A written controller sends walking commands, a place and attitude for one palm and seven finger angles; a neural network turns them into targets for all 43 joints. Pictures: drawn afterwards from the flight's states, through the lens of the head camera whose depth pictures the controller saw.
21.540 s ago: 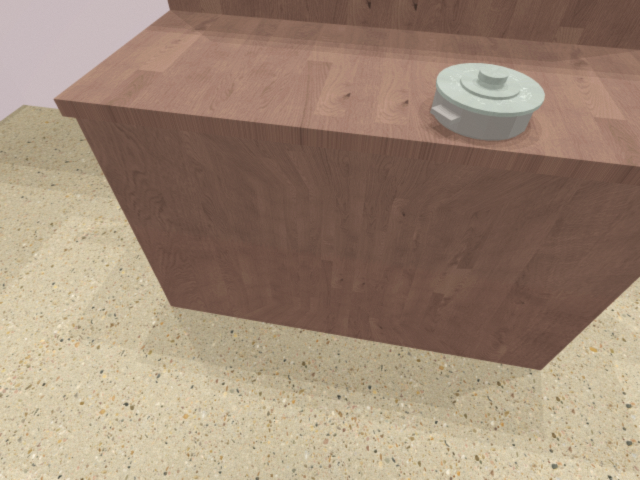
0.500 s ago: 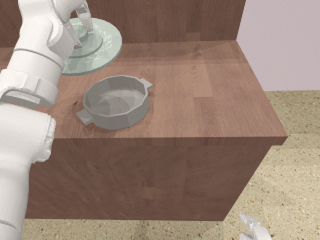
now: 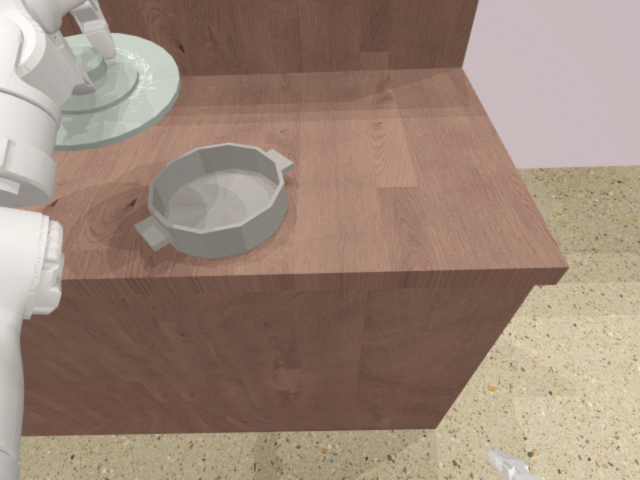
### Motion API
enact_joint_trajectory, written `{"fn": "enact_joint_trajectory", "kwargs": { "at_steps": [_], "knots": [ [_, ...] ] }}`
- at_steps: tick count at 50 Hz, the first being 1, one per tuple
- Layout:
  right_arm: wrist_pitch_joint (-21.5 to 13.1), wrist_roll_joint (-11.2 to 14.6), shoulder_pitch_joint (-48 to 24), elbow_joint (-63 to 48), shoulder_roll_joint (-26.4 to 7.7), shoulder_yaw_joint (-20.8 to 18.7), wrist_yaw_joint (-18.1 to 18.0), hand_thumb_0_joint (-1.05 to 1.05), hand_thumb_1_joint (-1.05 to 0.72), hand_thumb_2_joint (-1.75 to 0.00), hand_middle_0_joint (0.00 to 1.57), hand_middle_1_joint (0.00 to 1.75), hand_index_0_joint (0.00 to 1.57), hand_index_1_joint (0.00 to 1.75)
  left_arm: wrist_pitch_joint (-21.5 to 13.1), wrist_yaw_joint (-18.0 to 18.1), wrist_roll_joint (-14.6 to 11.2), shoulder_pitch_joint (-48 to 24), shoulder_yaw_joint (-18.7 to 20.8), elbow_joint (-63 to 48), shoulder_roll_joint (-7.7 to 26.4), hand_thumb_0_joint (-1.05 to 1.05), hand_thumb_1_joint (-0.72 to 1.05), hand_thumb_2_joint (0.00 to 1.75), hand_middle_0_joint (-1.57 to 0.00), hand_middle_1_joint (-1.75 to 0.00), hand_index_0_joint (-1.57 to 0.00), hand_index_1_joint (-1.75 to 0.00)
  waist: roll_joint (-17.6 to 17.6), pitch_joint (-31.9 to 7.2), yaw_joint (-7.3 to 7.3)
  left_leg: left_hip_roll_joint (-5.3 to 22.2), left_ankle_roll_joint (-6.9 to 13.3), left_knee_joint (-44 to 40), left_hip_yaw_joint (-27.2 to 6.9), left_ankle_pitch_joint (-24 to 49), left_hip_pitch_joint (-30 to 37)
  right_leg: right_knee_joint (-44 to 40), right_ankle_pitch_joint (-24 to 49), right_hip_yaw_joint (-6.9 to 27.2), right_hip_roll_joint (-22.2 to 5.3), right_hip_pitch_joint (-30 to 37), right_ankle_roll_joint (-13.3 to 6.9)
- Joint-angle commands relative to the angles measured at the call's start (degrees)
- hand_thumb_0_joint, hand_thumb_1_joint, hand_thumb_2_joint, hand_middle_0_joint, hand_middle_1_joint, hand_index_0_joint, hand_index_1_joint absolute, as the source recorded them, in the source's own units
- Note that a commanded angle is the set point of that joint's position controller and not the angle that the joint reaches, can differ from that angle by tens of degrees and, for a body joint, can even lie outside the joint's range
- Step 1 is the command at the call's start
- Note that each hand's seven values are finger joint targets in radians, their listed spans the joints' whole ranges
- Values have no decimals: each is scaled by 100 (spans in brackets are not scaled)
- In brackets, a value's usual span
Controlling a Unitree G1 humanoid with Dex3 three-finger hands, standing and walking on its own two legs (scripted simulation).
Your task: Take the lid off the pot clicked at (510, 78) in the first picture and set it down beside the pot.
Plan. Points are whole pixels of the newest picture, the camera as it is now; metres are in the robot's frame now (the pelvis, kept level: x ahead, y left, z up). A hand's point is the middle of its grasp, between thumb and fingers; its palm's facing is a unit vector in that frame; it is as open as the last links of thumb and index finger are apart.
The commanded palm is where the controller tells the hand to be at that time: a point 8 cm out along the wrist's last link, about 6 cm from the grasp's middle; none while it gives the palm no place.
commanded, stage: move the lid sideways beside the pot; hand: left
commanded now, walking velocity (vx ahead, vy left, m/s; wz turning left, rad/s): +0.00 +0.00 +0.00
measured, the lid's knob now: (79, 65) +0.48 +0.26 +0.29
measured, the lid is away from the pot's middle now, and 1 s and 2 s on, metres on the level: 0.12 0.22 0.22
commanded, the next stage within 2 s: lower the lid onto the table in 1.12 s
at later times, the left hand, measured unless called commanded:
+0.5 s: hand out of the picture +0.43 +0.31 +0.32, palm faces -0.09 -0.11 -0.99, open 8.1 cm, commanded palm +0.42 +0.31 +0.39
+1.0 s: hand out of the picture +0.43 +0.35 +0.32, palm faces -0.11 -0.13 -0.99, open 8.1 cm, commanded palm +0.42 +0.35 +0.39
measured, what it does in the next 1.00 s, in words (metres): stands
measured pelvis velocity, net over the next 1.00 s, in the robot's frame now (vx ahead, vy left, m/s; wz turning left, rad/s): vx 0.00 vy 0.00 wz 0.00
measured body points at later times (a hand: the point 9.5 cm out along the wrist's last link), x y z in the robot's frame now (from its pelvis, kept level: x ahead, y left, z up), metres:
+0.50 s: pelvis +0.00 +0.00 +0.00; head +0.02 -0.02 +0.45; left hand +0.43 +0.31 +0.37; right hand +0.13 -0.25 -0.12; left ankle +0.02 +0.09 -0.74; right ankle -0.03 -0.12 -0.74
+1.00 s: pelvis +0.00 +0.00 +0.00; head +0.03 -0.01 +0.45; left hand +0.43 +0.35 +0.37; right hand +0.09 -0.26 -0.13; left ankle +0.02 +0.09 -0.74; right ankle -0.03 -0.12 -0.74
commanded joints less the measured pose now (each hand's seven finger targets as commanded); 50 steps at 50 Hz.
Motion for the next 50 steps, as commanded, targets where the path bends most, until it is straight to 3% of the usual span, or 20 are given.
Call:
{"fn": "enact_joint_trajectory", "kwargs": {
  "at_steps": [1,3,4,8,9,11,13,14,15,18,20,23,24,27,32,34,38,40,43,50],
  "knots": [
    [-208,16,-414,-774,-720,-245,-66,0,-90,-90,20,30,20,30,-95,377,291,-3796,636,-1538,1806,0,56,107,-83,-98,-85,-94,170,-2639,58,-53,183,108,-199,2228,1873,-228,1875,65,215,255,-232],
    [-196,57,-414,-767,-765,-256,-55,0,-90,-90,20,30,20,30,-69,337,150,-3521,370,-1506,1476,0,56,107,-83,-98,-85,-94,293,-2464,-26,-2,166,149,-224,2592,2038,-296,1929,30,207,96,-251],
    [-194,37,-327,-770,-765,-281,-26,0,-90,-90,20,30,20,30,-90,394,244,-3821,799,-1957,2022,0,56,107,-83,-98,-85,-94,360,-2883,82,14,147,135,-248,2586,2143,-251,1885,64,228,244,-215],
    [-134,57,-366,-777,-826,-279,-41,0,-90,-90,20,30,20,30,-36,325,170,-3104,699,-1530,1866,0,56,107,-83,-98,-85,-94,274,-2441,42,3,180,186,-225,2720,2010,-297,1986,22,210,151,-255],
    [-104,48,-329,-762,-797,-275,-32,0,-90,-90,20,30,20,30,-48,341,278,-3416,982,-1691,2275,0,56,107,-83,-98,-85,-94,145,-2512,90,9,169,113,-197,2442,1883,-291,1887,40,221,253,-218],
    [-45,73,-394,-795,-792,-253,-52,0,-90,-90,20,30,20,30,-80,311,278,-3339,849,-1518,2194,0,56,107,-83,-98,-85,-94,45,-2363,75,-4,194,80,-176,2255,1710,-278,1892,25,207,266,-225],
    [-61,95,-472,-849,-826,-277,-39,0,-90,-90,20,30,20,30,-86,310,141,-3281,611,-1841,1893,0,56,107,-83,-98,-85,-94,419,-2512,45,31,171,159,-221,2681,2080,-292,1892,16,197,141,-259],
    [-73,65,-381,-851,-806,-289,-34,0,-90,-90,20,30,20,30,-111,373,273,-3585,1031,-2220,2446,0,56,107,-83,-98,-85,-94,469,-2925,114,42,157,169,-255,2759,2236,-252,1873,62,227,255,-230],
    [-58,61,-435,-843,-808,-277,-59,0,-90,-90,20,30,20,30,-98,377,333,-3373,1104,-1857,2494,0,56,107,-83,-98,-85,-94,442,-2731,106,29,185,231,-244,2838,2131,-228,1924,53,236,181,-258],
    [13,110,-426,-816,-843,-270,-56,0,-90,-90,20,30,20,30,-70,295,189,-3007,715,-1508,2060,0,56,107,-83,-98,-85,-94,298,-2224,9,46,168,141,-232,2511,1964,-347,1727,-19,213,16,-258],
    [36,91,-460,-842,-814,-259,-71,0,-90,-90,20,30,20,30,-100,346,335,-3289,1024,-1666,2489,0,56,107,-83,-98,-85,-94,298,-2452,77,46,170,119,-223,2358,1955,-279,1656,8,230,109,-255],
    [26,112,-463,-826,-839,-256,-67,0,-90,-90,20,30,20,30,-131,330,205,-3166,696,-1688,2110,0,56,107,-83,-98,-85,-94,492,-2341,7,56,147,132,-275,2519,2091,-341,1605,-32,223,-30,-282],
    [26,87,-401,-816,-806,-258,-72,0,-90,-90,20,30,20,30,-139,368,341,-3379,974,-1782,2508,0,56,107,-83,-98,-85,-94,442,-2534,43,51,136,92,-255,2280,2069,-337,1497,3,243,51,-243],
    [94,97,-409,-774,-814,-234,-113,0,-90,-90,20,30,20,30,-193,340,373,-3273,900,-1250,2477,0,56,107,-83,-98,-85,-94,165,-2144,3,47,154,-13,-207,1702,1728,-377,1344,-35,231,35,-245],
    [31,93,-333,-741,-779,-248,-137,0,-90,-90,20,30,20,30,-319,391,400,-3500,698,-1332,2285,0,56,107,-83,-98,-85,-94,566,-2247,-73,45,141,34,-276,1931,2023,-412,1268,-57,263,-137,-275],
    [56,79,-263,-693,-827,-237,-132,0,-90,-90,20,30,20,30,-370,399,462,-3500,965,-1282,2691,0,56,107,-83,-98,-85,-94,418,-2306,-40,48,133,-23,-238,1820,1877,-440,1309,-29,258,56,-260],
    [27,118,-291,-712,-857,-248,-140,0,-90,-90,20,30,20,30,-475,403,314,-3452,642,-1318,2329,0,56,107,-83,-98,-85,-94,771,-2243,-94,69,122,-11,-292,1964,2062,-483,1224,-61,250,-124,-299],
    [40,85,-180,-649,-852,-252,-151,0,-90,-90,20,30,20,30,-515,436,494,-3451,962,-1082,2724,0,56,107,-83,-98,-85,-94,630,-2236,-66,73,137,-36,-278,1776,1931,-468,1166,-55,278,-69,-287],
    [61,105,-189,-669,-904,-259,-152,0,-90,-90,20,30,20,30,-581,423,390,-3325,907,-1102,2699,0,56,107,-83,-98,-85,-94,695,-2214,-56,72,138,-35,-252,1911,1901,-490,1282,-45,250,15,-300],
    [175,83,-81,-672,-907,-275,-159,0,-90,-90,20,30,20,30,-691,432,591,-3309,1278,-799,3291,0,56,107,-83,-98,-85,-94,527,-2329,-13,101,183,8,-149,2101,1686,-422,1550,4,249,250,-258]
  ]
}}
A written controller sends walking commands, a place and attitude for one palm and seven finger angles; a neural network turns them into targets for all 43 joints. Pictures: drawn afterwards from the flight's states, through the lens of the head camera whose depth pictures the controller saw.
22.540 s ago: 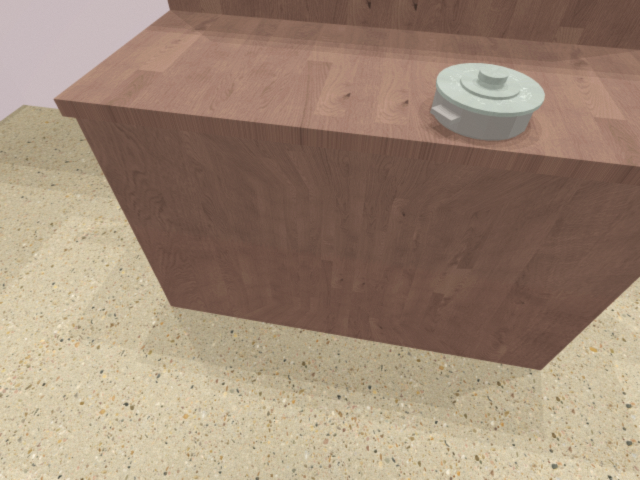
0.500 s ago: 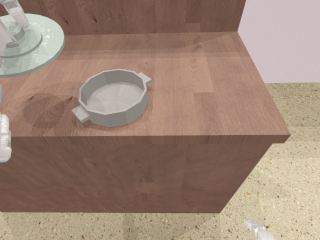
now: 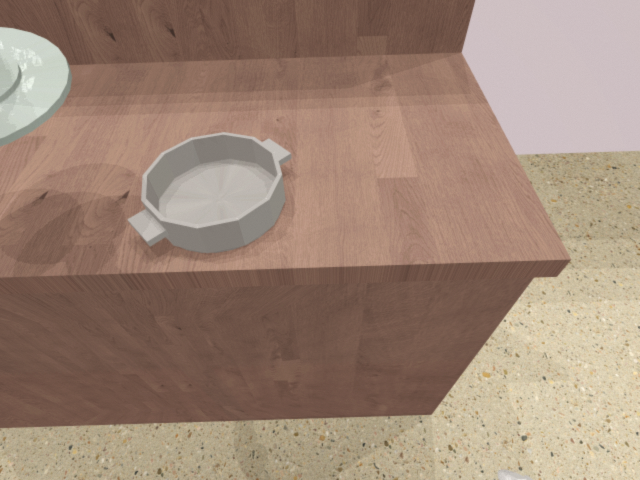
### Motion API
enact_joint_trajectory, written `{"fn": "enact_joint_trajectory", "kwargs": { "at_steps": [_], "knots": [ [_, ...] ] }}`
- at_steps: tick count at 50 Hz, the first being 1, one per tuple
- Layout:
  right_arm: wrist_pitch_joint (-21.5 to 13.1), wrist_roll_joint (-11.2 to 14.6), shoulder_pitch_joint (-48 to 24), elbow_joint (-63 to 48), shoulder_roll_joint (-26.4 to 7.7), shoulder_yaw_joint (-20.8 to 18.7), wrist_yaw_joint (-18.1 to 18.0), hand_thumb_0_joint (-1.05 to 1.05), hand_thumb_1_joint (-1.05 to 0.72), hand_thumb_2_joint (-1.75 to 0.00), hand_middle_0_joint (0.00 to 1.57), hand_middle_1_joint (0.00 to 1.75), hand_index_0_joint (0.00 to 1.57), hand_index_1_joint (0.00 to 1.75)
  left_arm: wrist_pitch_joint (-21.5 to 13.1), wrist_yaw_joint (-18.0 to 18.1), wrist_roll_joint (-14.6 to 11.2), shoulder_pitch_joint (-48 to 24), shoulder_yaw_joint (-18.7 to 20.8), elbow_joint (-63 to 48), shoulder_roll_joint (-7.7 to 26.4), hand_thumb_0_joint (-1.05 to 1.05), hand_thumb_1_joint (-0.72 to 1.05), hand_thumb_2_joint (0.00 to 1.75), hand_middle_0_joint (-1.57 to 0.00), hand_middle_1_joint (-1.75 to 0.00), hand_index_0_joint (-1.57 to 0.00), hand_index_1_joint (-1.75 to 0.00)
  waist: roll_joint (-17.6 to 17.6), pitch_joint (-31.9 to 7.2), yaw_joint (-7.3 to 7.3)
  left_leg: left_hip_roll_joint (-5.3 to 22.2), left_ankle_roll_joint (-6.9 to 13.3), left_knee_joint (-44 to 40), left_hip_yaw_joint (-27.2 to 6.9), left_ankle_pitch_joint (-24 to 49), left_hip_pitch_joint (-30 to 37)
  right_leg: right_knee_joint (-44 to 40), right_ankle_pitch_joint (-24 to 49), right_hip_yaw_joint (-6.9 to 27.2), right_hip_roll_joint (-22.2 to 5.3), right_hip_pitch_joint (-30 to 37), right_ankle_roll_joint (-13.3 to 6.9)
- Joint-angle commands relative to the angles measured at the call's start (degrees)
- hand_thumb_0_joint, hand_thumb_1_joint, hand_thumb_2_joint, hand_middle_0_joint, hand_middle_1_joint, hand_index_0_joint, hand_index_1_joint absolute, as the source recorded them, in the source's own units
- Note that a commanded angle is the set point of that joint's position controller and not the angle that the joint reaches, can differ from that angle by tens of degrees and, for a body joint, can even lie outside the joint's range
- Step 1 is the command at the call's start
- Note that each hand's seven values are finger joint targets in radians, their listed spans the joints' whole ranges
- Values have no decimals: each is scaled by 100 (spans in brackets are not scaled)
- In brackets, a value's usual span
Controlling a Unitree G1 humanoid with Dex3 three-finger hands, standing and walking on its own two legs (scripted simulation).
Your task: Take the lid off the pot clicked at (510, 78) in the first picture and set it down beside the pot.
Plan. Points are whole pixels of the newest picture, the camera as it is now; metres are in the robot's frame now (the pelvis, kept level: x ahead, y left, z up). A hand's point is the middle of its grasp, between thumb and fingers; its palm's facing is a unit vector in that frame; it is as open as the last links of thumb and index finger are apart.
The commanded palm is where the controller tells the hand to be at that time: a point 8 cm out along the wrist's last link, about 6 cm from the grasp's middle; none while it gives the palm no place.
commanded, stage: move the lid sideways beside the pot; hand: left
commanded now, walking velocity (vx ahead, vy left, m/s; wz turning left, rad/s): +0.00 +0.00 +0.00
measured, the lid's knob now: out of the picture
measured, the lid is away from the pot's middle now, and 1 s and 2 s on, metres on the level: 0.22 0.22 0.23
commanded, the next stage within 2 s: lower the lid onto the table in 0.12 s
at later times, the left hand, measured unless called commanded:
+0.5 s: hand out of the picture +0.43 +0.35 +0.30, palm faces -0.15 -0.18 -0.97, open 8.1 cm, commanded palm +0.43 +0.35 +0.37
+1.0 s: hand out of the picture +0.44 +0.35 +0.26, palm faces -0.19 -0.18 -0.97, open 8.1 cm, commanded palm +0.43 +0.35 +0.33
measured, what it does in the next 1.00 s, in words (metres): stands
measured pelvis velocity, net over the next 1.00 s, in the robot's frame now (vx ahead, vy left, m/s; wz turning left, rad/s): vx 0.01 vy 0.00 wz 0.00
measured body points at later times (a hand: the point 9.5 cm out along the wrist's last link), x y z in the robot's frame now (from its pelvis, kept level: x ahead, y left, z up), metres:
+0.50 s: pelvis +0.00 +0.00 +0.00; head +0.04 -0.02 +0.45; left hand +0.44 +0.35 +0.35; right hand +0.10 -0.26 -0.13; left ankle +0.03 +0.09 -0.74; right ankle -0.03 -0.12 -0.74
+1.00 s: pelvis +0.01 +0.00 +0.00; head +0.05 -0.01 +0.45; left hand +0.45 +0.35 +0.31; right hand +0.10 -0.27 -0.13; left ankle +0.03 +0.09 -0.74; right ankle -0.03 -0.12 -0.74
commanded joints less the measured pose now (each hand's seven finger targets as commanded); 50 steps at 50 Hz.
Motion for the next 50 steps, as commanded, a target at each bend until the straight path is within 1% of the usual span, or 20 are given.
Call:
{"fn": "enact_joint_trajectory", "kwargs": {
  "at_steps": [1,6,8,11,13,15,18,20,23,25,28,33,34,36,40,43,45,48,49,50],
  "knots": [
    [-142,12,-204,-706,-800,-270,-74,0,-90,-90,20,30,20,30,-71,387,209,-3375,455,-1432,1903,0,56,107,-83,-98,-85,-94,577,-2483,54,57,158,29,-139,2111,1823,-169,1349,6,199,190,-261],
    [-119,30,-177,-730,-806,-290,-51,0,-90,-90,20,30,20,30,0,355,173,-3199,345,-1541,1739,0,56,107,-83,-98,-85,-94,581,-2343,8,83,164,46,-167,2151,1925,-225,1237,-23,224,4,-253],
    [-143,56,-249,-747,-836,-296,-38,0,-90,-90,20,30,20,30,20,350,56,-3215,200,-1803,1545,0,56,107,-83,-98,-85,-94,874,-2396,-4,97,145,92,-203,2504,2161,-243,1283,-36,226,-95,-297],
    [-119,23,-154,-723,-823,-295,-52,0,-90,-90,20,30,20,30,10,380,175,-3278,465,-1788,1897,0,56,107,-83,-98,-85,-94,709,-2538,26,77,153,49,-185,2201,2043,-225,1245,-15,232,54,-259],
    [-167,72,-187,-666,-846,-294,-30,0,-90,-90,20,30,20,30,269,317,34,-3187,69,-1270,1379,0,56,107,-83,-98,-85,-94,632,-2156,-47,28,153,28,-195,2076,1937,-276,1247,-55,227,-68,-291],
    [-161,39,-125,-595,-828,-265,-60,0,-90,-90,20,30,20,30,331,318,156,-3110,186,-736,1550,0,56,107,-83,-98,-85,-94,200,-1949,-72,26,172,-41,-109,1485,1625,-282,1135,-40,216,13,-247],
    [-265,52,-191,-626,-854,-264,-55,0,-90,-90,20,30,20,30,311,351,58,-3688,-11,-1426,1402,0,56,107,-83,-98,-85,-94,689,-2476,-71,28,164,0,-174,1916,2033,-254,1257,-19,199,61,-283],
    [-291,-15,-63,-593,-816,-272,-83,0,-90,-90,20,30,20,30,332,399,240,-3462,357,-1072,1796,0,56,107,-83,-98,-85,-94,459,-2532,-34,7,191,81,-150,1982,1940,-201,1380,18,218,172,-251],
    [-273,35,-116,-587,-830,-255,-60,0,-90,-90,20,30,20,30,325,337,87,-3312,-48,-851,1313,0,56,107,-83,-98,-85,-94,432,-2203,-91,31,178,15,-110,1875,1793,-245,1371,-25,189,73,-257],
    [-285,-1,-80,-595,-826,-272,-53,0,-90,-90,20,30,20,30,312,409,183,-3525,242,-1085,1664,0,56,107,-83,-98,-85,-94,657,-2453,-46,28,174,63,-136,1976,1905,-180,1403,17,206,122,-249],
    [-320,19,-92,-622,-834,-278,-51,0,-90,-90,20,30,20,30,320,400,71,-3349,44,-1185,1356,0,56,107,-83,-98,-85,-94,706,-2434,-83,38,169,110,-175,2334,2062,-215,1462,-12,222,25,-274],
    [-268,19,-65,-644,-869,-287,-41,0,-90,-90,20,30,20,30,269,423,68,-2964,280,-1101,1595,0,56,107,-83,-98,-85,-94,498,-2426,-29,33,187,136,-134,2379,1883,-152,1623,-9,211,158,-264],
    [-247,-12,-22,-653,-856,-298,-43,0,-90,-90,20,30,20,30,258,465,183,-2980,602,-1125,2023,0,56,107,-83,-98,-85,-94,406,-2606,18,30,196,156,-100,2277,1823,-102,1661,63,210,317,-220],
    [-192,26,-55,-656,-834,-290,-49,0,-90,-90,20,30,20,30,211,437,122,-3107,273,-1055,1662,0,56,107,-83,-98,-85,-94,440,-2358,-77,41,199,129,-92,2132,1745,-129,1606,6,200,151,-215],
    [-240,16,-13,-739,-847,-346,-36,0,-90,-90,20,30,20,30,203,515,68,-2992,670,-1771,1987,0,56,107,-83,-98,-85,-94,893,-2976,10,71,202,344,-230,3187,2325,-25,1887,35,244,147,-230],
    [-194,63,-72,-746,-881,-331,-11,0,-90,-90,20,30,20,30,215,453,-64,-2424,427,-1412,1620,0,56,107,-83,-98,-85,-94,693,-2399,-31,65,193,286,-188,2851,2041,-114,1676,-18,251,-4,-256],
    [-150,44,-51,-749,-873,-334,-29,0,-90,-90,20,30,20,30,185,492,8,-2410,639,-1335,1868,0,56,107,-83,-98,-85,-94,437,-2385,-10,51,213,248,-171,2435,1861,-79,1567,-7,246,60,-225],
    [-163,69,-117,-771,-881,-350,-30,0,-90,-90,20,30,20,30,154,496,-122,-2544,442,-1722,1634,0,56,107,-83,-98,-85,-94,723,-2569,-49,58,209,301,-208,2698,2127,-86,1620,-9,250,-11,-257],
    [-159,54,-49,-748,-875,-354,-33,0,-90,-90,20,30,20,30,152,539,-24,-2659,689,-1785,1960,0,56,107,-83,-98,-85,-94,746,-2691,-39,67,192,280,-228,2569,2151,-69,1528,19,256,13,-229],
    [-150,50,-55,-739,-861,-342,-55,0,-90,-90,20,30,20,30,121,539,-22,-2567,646,-1565,1860,0,56,107,-83,-98,-85,-94,609,-2561,-51,55,200,278,-256,2509,2057,-62,1484,-26,269,-37,-239]
  ]
}}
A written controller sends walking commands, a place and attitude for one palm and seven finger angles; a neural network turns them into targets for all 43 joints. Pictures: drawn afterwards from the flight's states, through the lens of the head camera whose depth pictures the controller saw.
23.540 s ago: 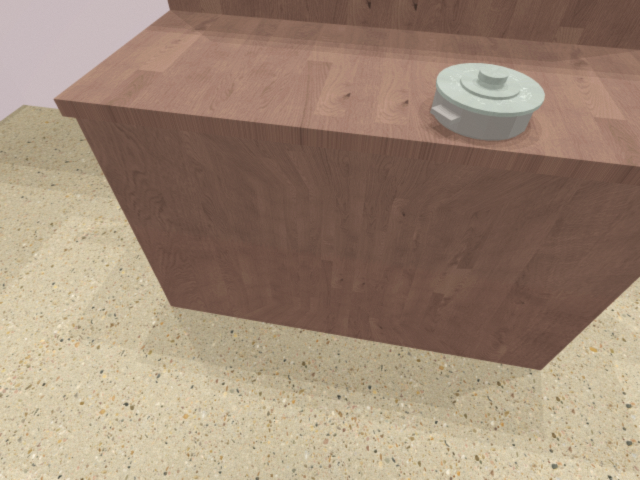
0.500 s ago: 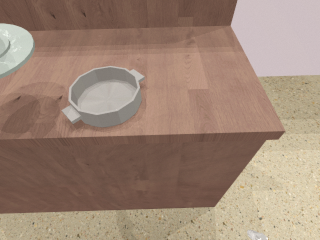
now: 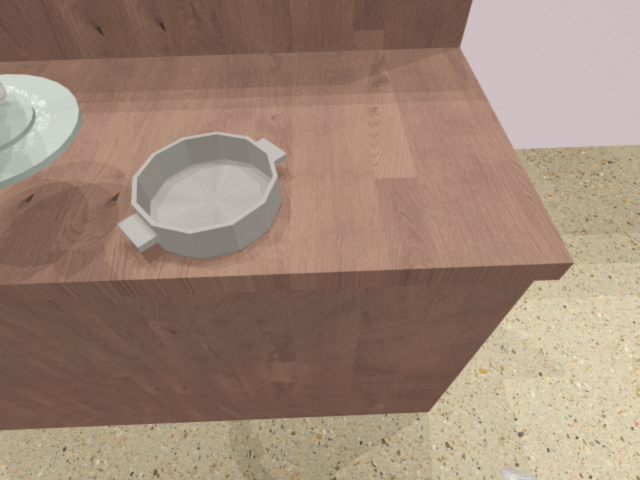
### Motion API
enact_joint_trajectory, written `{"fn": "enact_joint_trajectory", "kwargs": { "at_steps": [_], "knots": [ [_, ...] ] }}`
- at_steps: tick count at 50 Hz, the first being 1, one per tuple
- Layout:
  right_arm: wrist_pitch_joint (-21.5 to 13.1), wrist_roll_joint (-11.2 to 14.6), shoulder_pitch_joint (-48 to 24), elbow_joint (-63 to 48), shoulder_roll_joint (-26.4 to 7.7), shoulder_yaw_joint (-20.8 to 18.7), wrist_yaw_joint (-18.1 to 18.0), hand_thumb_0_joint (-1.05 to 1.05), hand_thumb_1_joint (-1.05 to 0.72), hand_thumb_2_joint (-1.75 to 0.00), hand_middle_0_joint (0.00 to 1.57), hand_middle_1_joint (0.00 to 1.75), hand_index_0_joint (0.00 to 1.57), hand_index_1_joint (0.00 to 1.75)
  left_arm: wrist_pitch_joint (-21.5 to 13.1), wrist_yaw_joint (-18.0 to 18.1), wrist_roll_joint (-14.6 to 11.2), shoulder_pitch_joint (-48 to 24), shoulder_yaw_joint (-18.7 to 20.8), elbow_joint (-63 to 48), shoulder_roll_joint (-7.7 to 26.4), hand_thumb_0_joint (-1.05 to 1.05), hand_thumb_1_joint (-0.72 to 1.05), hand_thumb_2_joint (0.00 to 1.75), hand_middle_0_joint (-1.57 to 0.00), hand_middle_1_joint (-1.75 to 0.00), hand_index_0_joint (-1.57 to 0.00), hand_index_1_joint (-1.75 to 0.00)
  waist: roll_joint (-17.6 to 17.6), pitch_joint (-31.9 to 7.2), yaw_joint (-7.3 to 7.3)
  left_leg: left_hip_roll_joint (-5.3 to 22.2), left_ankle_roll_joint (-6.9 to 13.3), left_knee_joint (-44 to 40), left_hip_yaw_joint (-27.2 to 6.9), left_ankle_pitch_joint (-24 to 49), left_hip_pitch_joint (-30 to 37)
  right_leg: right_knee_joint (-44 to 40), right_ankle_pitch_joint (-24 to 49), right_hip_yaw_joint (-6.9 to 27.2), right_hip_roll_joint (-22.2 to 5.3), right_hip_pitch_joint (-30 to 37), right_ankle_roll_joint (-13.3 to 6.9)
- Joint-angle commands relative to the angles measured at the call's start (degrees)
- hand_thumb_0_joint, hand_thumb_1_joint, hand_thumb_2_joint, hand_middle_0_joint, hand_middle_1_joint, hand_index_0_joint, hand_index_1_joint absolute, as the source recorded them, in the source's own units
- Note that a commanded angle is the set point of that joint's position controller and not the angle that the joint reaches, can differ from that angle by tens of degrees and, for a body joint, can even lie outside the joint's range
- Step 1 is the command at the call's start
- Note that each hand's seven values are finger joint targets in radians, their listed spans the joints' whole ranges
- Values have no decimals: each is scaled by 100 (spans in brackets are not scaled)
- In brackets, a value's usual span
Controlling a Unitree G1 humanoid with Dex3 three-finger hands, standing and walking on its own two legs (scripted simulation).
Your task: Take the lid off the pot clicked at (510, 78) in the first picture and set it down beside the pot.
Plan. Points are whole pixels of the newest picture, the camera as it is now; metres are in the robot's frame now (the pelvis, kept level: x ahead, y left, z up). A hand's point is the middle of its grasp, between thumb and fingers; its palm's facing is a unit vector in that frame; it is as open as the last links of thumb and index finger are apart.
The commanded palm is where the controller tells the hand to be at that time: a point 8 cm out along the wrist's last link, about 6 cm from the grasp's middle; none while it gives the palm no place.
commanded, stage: lower the lid onto the table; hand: left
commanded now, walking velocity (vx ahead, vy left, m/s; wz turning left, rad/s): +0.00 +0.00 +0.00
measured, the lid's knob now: out of the picture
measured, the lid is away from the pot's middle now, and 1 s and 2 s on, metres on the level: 0.22 0.23 0.23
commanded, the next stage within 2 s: open the fingers wide in 1.98 s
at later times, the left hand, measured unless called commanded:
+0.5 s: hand out of the picture +0.43 +0.35 +0.22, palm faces -0.27 -0.18 -0.95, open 8.1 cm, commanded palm +0.43 +0.35 +0.30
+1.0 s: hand out of the picture +0.43 +0.36 +0.19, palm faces -0.34 -0.21 -0.92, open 8.1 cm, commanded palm +0.44 +0.36 +0.26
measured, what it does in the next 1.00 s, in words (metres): stands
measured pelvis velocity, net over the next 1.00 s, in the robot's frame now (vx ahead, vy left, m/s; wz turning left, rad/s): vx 0.00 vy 0.00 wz -0.01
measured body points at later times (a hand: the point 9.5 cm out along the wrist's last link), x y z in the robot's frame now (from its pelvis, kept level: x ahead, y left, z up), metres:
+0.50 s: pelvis +0.00 +0.00 +0.00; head +0.04 +0.00 +0.45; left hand +0.44 +0.36 +0.28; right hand +0.07 -0.27 -0.13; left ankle +0.01 +0.09 -0.74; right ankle -0.04 -0.12 -0.74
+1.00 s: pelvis +0.00 +0.00 +0.00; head +0.05 +0.00 +0.44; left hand +0.45 +0.36 +0.24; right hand +0.06 -0.27 -0.13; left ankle +0.01 +0.09 -0.74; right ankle -0.04 -0.12 -0.74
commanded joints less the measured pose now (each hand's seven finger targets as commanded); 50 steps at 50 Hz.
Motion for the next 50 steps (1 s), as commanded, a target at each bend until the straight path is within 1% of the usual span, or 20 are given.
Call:
{"fn": "enact_joint_trajectory", "kwargs": {
  "at_steps": [1,7,8,10,12,13,15,18,19,24,26,29,31,33,35,39,42,43,44,50],
  "knots": [
    [-197,10,-110,-602,-800,-261,-110,0,-90,-90,20,30,20,30,-112,391,142,-3368,311,-1455,1793,0,56,107,-83,-98,-85,-94,642,-2420,-32,33,188,78,-251,2476,2120,-152,1501,-45,249,-69,-238],
    [-173,-13,-85,-538,-815,-239,-156,0,-90,-90,20,30,20,30,-321,432,176,-3405,482,-1018,2105,0,56,107,-83,-98,-85,-94,465,-2433,-4,-15,209,40,-142,1992,1789,-125,1591,10,222,203,-240],
    [-197,13,-170,-562,-825,-228,-148,0,-90,-90,20,30,20,30,-353,419,78,-3386,295,-1159,1890,0,56,107,-83,-98,-85,-94,728,-2443,-20,-3,207,88,-149,2334,1930,-130,1685,1,216,122,-275],
    [-213,-18,-28,-521,-812,-269,-154,0,-90,-90,20,30,20,30,-395,473,147,-3466,473,-1217,2029,0,56,107,-83,-98,-85,-94,752,-2641,-30,33,196,140,-234,2501,2137,-109,1635,-4,250,29,-244],
    [-187,-8,-5,-478,-812,-251,-151,0,-90,-90,20,30,20,30,-432,456,143,-3284,421,-873,1969,0,56,107,-83,-98,-85,-94,631,-2331,-58,36,185,90,-201,2253,1920,-144,1566,-28,247,-8,-240],
    [-204,16,-82,-500,-820,-243,-151,0,-90,-90,20,30,20,30,-457,419,38,-3227,132,-915,1622,0,56,107,-83,-98,-85,-94,685,-2288,-87,35,191,103,-190,2406,1999,-164,1585,-57,251,-81,-264],
    [-192,-9,3,-454,-822,-258,-157,0,-90,-90,20,30,20,30,-498,467,118,-3329,326,-844,1870,0,56,107,-83,-98,-85,-94,674,-2311,-90,32,196,92,-199,2133,1942,-162,1479,-29,259,-87,-246],
    [-252,7,-33,-460,-838,-276,-154,0,-90,-90,20,30,20,30,-558,464,-9,-3395,71,-1181,1525,0,56,107,-83,-98,-85,-94,974,-2515,-105,60,174,130,-267,2560,2320,-162,1488,-66,277,-236,-279],
    [-251,-17,114,-405,-829,-294,-149,0,-90,-90,20,30,20,30,-567,510,68,-3477,298,-1221,1791,0,56,107,-83,-98,-85,-94,888,-2664,-109,75,158,144,-332,2618,2364,-151,1475,-50,295,-218,-245],
    [-237,-20,123,-430,-835,-329,-123,0,-90,-90,20,30,20,30,-618,531,28,-3184,366,-1211,1720,0,56,107,-83,-98,-85,-94,752,-2630,-102,54,154,181,-336,2657,2314,-120,1485,-57,308,-252,-244],
    [-194,-20,138,-400,-828,-315,-125,0,-90,-90,20,30,20,30,-628,512,23,-3008,260,-796,1577,0,56,107,-83,-98,-85,-94,556,-2265,-124,22,178,130,-307,2196,2000,-155,1360,-88,307,-312,-248],
    [-168,-16,107,-433,-866,-317,-122,0,-90,-90,20,30,20,30,-698,558,37,-3216,446,-1111,1884,0,56,107,-83,-98,-85,-94,695,-2593,-89,23,166,123,-272,2155,2041,-100,1392,-34,294,-155,-248],
    [-154,-16,141,-412,-858,-316,-139,0,-90,-90,20,30,20,30,-743,561,36,-3231,430,-921,1845,0,56,107,-83,-98,-85,-94,668,-2446,-99,30,172,109,-287,2021,1958,-106,1332,-71,303,-218,-257],
    [-185,-3,30,-501,-882,-305,-140,0,-90,-90,20,30,20,30,-809,585,-15,-3112,546,-1208,1979,0,56,107,-83,-98,-85,-94,842,-2703,-33,29,164,196,-303,2560,2141,-41,1548,-49,301,-125,-293],
    [-137,-26,144,-441,-852,-320,-151,0,-90,-90,20,30,20,30,-809,588,50,-2942,574,-762,1952,0,56,107,-83,-98,-85,-94,616,-2461,-84,26,181,209,-276,2266,1941,-55,1448,-60,310,-228,-250],
    [-88,-23,68,-539,-871,-331,-129,0,-90,-90,20,30,20,30,-885,631,47,-2777,882,-1000,2323,0,56,107,-83,-98,-85,-94,652,-2700,17,16,187,241,-235,2377,1883,29,1617,6,283,2,-245],
    [4,0,82,-499,-866,-313,-152,0,-90,-90,20,30,20,30,-886,585,2,-2623,577,-395,2014,0,56,107,-83,-98,-85,-94,402,-2138,-85,8,201,169,-152,1706,1435,-36,1384,-42,288,-141,-237],
    [-13,31,-9,-527,-883,-304,-158,0,-90,-90,20,30,20,30,-925,566,-78,-2722,467,-646,1906,0,56,107,-83,-98,-85,-94,506,-2284,-66,24,207,172,-148,1895,1583,-26,1453,-48,283,-87,-260],
    [-11,11,74,-523,-881,-330,-156,0,-90,-90,20,30,20,30,-945,621,-16,-2897,683,-862,2192,0,56,107,-83,-98,-85,-94,671,-2549,-55,30,209,225,-183,2027,1751,16,1498,6,280,-80,-238],
    [-57,-7,216,-413,-875,-327,-210,0,-90,-90,20,30,20,30,-1039,643,-38,-2718,629,-619,2080,0,56,107,-83,-98,-85,-94,673,-2457,-139,51,223,340,-237,2247,1874,1,1504,-47,328,-337,-223]
  ]
}}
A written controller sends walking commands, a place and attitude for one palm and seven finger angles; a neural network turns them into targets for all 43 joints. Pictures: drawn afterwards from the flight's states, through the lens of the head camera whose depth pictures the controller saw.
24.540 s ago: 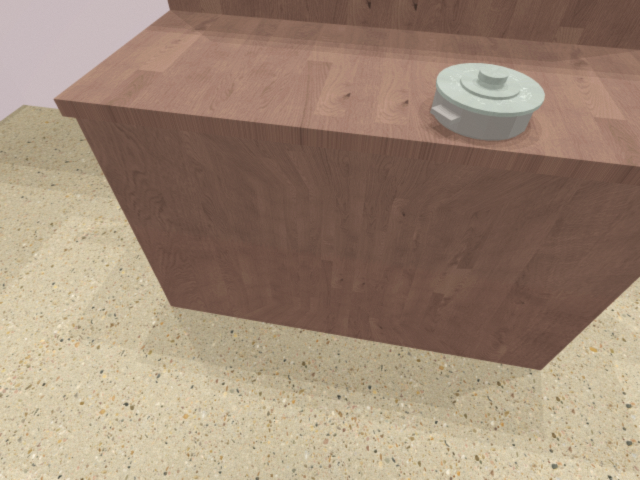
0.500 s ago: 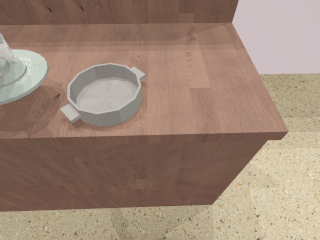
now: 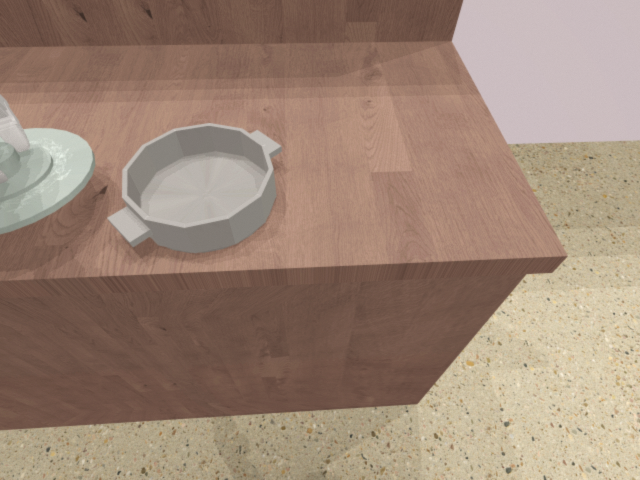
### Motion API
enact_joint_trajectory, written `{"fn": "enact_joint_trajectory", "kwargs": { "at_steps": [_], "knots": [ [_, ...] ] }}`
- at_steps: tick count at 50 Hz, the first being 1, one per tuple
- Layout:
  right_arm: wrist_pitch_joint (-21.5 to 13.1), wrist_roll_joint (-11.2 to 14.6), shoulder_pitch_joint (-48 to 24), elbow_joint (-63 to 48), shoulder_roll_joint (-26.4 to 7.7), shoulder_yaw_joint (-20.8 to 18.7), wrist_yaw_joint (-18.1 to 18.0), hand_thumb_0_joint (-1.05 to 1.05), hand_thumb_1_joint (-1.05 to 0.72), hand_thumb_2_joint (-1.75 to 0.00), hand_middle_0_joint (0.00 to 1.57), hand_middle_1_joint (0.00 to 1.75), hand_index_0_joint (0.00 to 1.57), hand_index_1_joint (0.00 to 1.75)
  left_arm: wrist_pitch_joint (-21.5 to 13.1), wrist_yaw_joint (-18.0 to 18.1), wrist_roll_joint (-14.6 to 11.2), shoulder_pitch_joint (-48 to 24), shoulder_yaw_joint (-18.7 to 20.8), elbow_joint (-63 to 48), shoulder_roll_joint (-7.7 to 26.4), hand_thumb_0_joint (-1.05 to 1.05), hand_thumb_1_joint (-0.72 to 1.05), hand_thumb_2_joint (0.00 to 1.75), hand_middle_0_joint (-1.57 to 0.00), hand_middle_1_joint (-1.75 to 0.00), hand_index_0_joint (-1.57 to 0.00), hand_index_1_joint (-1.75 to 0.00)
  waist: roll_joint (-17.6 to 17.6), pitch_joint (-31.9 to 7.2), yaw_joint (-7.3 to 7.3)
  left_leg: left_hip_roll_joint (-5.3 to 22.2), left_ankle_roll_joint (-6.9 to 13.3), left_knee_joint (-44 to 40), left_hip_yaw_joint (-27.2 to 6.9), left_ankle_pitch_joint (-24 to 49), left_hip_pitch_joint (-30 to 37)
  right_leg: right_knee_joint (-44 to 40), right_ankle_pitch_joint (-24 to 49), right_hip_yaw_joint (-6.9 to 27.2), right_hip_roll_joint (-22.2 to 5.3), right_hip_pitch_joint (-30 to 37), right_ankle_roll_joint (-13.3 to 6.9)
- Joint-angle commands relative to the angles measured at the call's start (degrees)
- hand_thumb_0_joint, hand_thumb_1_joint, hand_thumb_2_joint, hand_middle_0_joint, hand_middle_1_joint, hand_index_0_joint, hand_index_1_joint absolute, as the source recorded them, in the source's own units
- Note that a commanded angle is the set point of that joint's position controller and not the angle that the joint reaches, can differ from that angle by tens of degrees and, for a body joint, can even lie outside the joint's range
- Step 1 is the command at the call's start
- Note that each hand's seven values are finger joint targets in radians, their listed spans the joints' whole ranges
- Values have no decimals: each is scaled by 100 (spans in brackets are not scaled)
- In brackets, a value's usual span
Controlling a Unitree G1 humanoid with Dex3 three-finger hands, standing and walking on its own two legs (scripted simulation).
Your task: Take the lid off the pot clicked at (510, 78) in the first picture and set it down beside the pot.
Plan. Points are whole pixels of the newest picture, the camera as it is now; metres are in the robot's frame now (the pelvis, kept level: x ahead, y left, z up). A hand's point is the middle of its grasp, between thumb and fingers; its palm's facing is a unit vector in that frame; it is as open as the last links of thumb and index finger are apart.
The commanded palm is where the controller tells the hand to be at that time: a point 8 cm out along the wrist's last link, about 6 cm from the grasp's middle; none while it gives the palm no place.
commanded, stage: lower the lid onto the table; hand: left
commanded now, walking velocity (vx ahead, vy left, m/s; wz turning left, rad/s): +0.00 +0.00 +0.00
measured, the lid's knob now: out of the picture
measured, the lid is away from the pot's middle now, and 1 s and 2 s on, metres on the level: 0.23 0.23 0.23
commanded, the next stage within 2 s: open the fingers wide in 0.98 s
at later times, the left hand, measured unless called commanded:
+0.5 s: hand out of the picture +0.44 +0.35 +0.16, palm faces -0.39 -0.22 -0.90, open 8.1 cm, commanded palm +0.45 +0.36 +0.23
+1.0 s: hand out of the picture +0.44 +0.37 +0.14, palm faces -0.41 -0.22 -0.89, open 8.1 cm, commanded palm +0.47 +0.37 +0.20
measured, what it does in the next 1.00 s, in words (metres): stands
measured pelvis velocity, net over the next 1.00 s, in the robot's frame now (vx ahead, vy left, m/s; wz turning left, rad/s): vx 0.00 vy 0.01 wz -0.01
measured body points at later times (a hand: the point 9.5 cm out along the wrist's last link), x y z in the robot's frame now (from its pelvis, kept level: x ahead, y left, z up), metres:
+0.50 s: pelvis +0.00 +0.01 +0.00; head +0.06 +0.01 +0.44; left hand +0.45 +0.36 +0.21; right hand +0.06 -0.27 -0.12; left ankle +0.02 +0.08 -0.74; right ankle -0.04 -0.13 -0.74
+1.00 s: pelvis +0.00 +0.01 -0.01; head +0.06 +0.02 +0.44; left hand +0.46 +0.37 +0.19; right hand +0.03 -0.27 -0.13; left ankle +0.02 +0.08 -0.74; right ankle -0.04 -0.13 -0.74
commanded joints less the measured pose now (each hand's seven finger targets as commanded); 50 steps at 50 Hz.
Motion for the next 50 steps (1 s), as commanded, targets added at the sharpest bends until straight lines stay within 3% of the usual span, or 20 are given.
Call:
{"fn": "enact_joint_trajectory", "kwargs": {
  "at_steps": [1,3,5,8,9,13,14,17,18,20,23,26,29,36,39,41,43,44,47,50],
  "knots": [
    [-188,7,96,-476,-906,-291,-107,0,-90,-90,20,30,20,30,-83,341,16,-3286,202,-1438,1884,0,56,107,-83,-98,-85,-94,891,-2334,-60,8,180,-20,-239,2197,2187,-213,1428,-66,273,-188,-247],
    [-248,18,53,-490,-916,-300,-115,0,-90,-90,20,30,20,30,-109,329,-88,-3246,74,-1700,1683,0,56,107,-83,-98,-85,-94,991,-2507,-30,38,183,20,-272,2556,2516,-195,1455,-96,289,-249,-272],
    [-254,-13,171,-428,-915,-309,-131,0,-90,-90,20,30,20,30,-145,383,-1,-3275,351,-1635,2002,0,56,107,-83,-98,-85,-94,929,-2587,-34,24,185,67,-310,2507,2440,-163,1475,-80,300,-222,-255],
    [-280,15,96,-420,-929,-303,-130,0,-90,-90,20,30,20,30,-163,340,-125,-3198,72,-1719,1626,0,56,107,-83,-98,-85,-94,1108,-2481,-56,48,152,65,-306,2696,2557,-167,1458,-124,298,-369,-281],
    [-262,-26,202,-397,-914,-321,-114,0,-90,-90,20,30,20,30,-154,378,-57,-3160,281,-1606,1846,0,56,107,-83,-98,-85,-94,916,-2503,-44,41,149,68,-334,2490,2459,-158,1365,-99,310,-343,-247],
    [-240,2,105,-418,-935,-286,-124,0,-90,-90,20,30,20,30,-209,373,-112,-3039,128,-1490,1678,0,56,107,-83,-98,-85,-94,955,-2398,-48,21,139,71,-301,2490,2350,-139,1379,-130,311,-372,-288],
    [-230,-25,203,-382,-936,-316,-117,0,-90,-90,20,30,20,30,-216,410,-46,-3198,337,-1554,1941,0,56,107,-83,-98,-85,-94,885,-2528,-43,41,133,60,-327,2297,2339,-122,1317,-107,310,-342,-251],
    [-209,-9,196,-390,-936,-299,-146,0,-90,-90,20,30,20,30,-244,432,-18,-3153,316,-1280,1955,0,56,107,-83,-98,-85,-94,774,-2381,-68,1,158,47,-281,1964,2080,-136,1296,-96,303,-305,-260],
    [-232,3,127,-411,-941,-270,-162,0,-90,-90,20,30,20,30,-275,418,-75,-3084,168,-1322,1785,0,56,107,-83,-98,-85,-94,900,-2390,-49,-4,147,57,-258,2140,2139,-98,1333,-127,315,-317,-287],
    [-216,-26,229,-396,-949,-289,-177,0,-90,-90,20,30,20,30,-327,490,35,-3145,541,-1302,2263,0,56,107,-83,-98,-85,-94,852,-2623,-13,-1,159,111,-273,2122,2102,-54,1405,-73,310,-201,-259],
    [-238,-5,155,-467,-938,-286,-173,0,-90,-90,20,30,20,30,-400,489,-44,-3086,464,-1581,2105,0,56,107,-83,-98,-85,-94,1122,-2766,22,45,120,189,-313,2757,2409,-3,1532,-110,315,-313,-281],
    [-172,-20,314,-389,-943,-322,-161,0,-90,-90,20,30,20,30,-361,485,-1,-2822,393,-997,1975,0,56,107,-83,-98,-85,-94,764,-2373,-71,34,139,181,-279,2248,2042,-44,1364,-122,334,-470,-235],
    [-128,-12,291,-419,-974,-318,-164,0,-90,-90,20,30,20,30,-407,523,-1,-2870,519,-1204,2190,0,56,107,-83,-98,-85,-94,868,-2583,-38,27,143,211,-240,2258,2020,23,1446,-81,313,-346,-237],
    [-95,1,426,-328,-997,-307,-204,0,-90,-90,20,30,20,30,-409,536,21,-2561,285,-528,1942,0,56,107,-83,-98,-85,-94,521,-2062,-130,3,150,196,-203,1478,1539,15,1094,-120,353,-592,-243],
    [-84,3,441,-297,-1027,-318,-209,0,-90,-90,20,30,20,30,-431,542,18,-2698,155,-654,1815,0,56,107,-83,-98,-85,-94,777,-2178,-145,44,128,239,-225,1634,1700,85,1055,-119,355,-751,-249],
    [-71,7,483,-305,-1012,-315,-205,0,-90,-90,20,30,20,30,-437,555,39,-2504,259,-448,1913,0,56,107,-83,-98,-85,-94,631,-2093,-139,23,135,272,-212,1476,1555,86,1021,-115,359,-749,-248],
    [-90,26,439,-316,-1004,-301,-218,0,-90,-90,20,30,20,30,-478,519,-47,-2522,43,-609,1615,0,56,107,-83,-98,-85,-94,722,-2180,-133,44,135,286,-208,1773,1711,137,1090,-159,369,-786,-267],
    [-64,-7,533,-288,-1036,-337,-214,0,-90,-90,20,30,20,30,-472,554,18,-2609,241,-608,1877,0,56,107,-83,-98,-85,-94,656,-2281,-140,57,133,319,-240,1653,1708,149,1027,-128,371,-828,-233],
    [-65,14,602,-247,-1029,-330,-223,0,-90,-90,20,30,20,30,-442,527,-13,-2389,27,-174,1606,0,56,107,-83,-98,-85,-94,318,-1872,-226,29,151,313,-204,1227,1350,133,924,-150,375,-933,-227],
    [-69,20,618,-244,-1029,-323,-230,0,-90,-90,20,30,20,30,-467,539,20,-2384,-13,-161,1594,0,56,107,-83,-98,-85,-94,484,-1980,-215,13,139,374,-191,1257,1350,215,908,-147,378,-992,-238]
  ]
}}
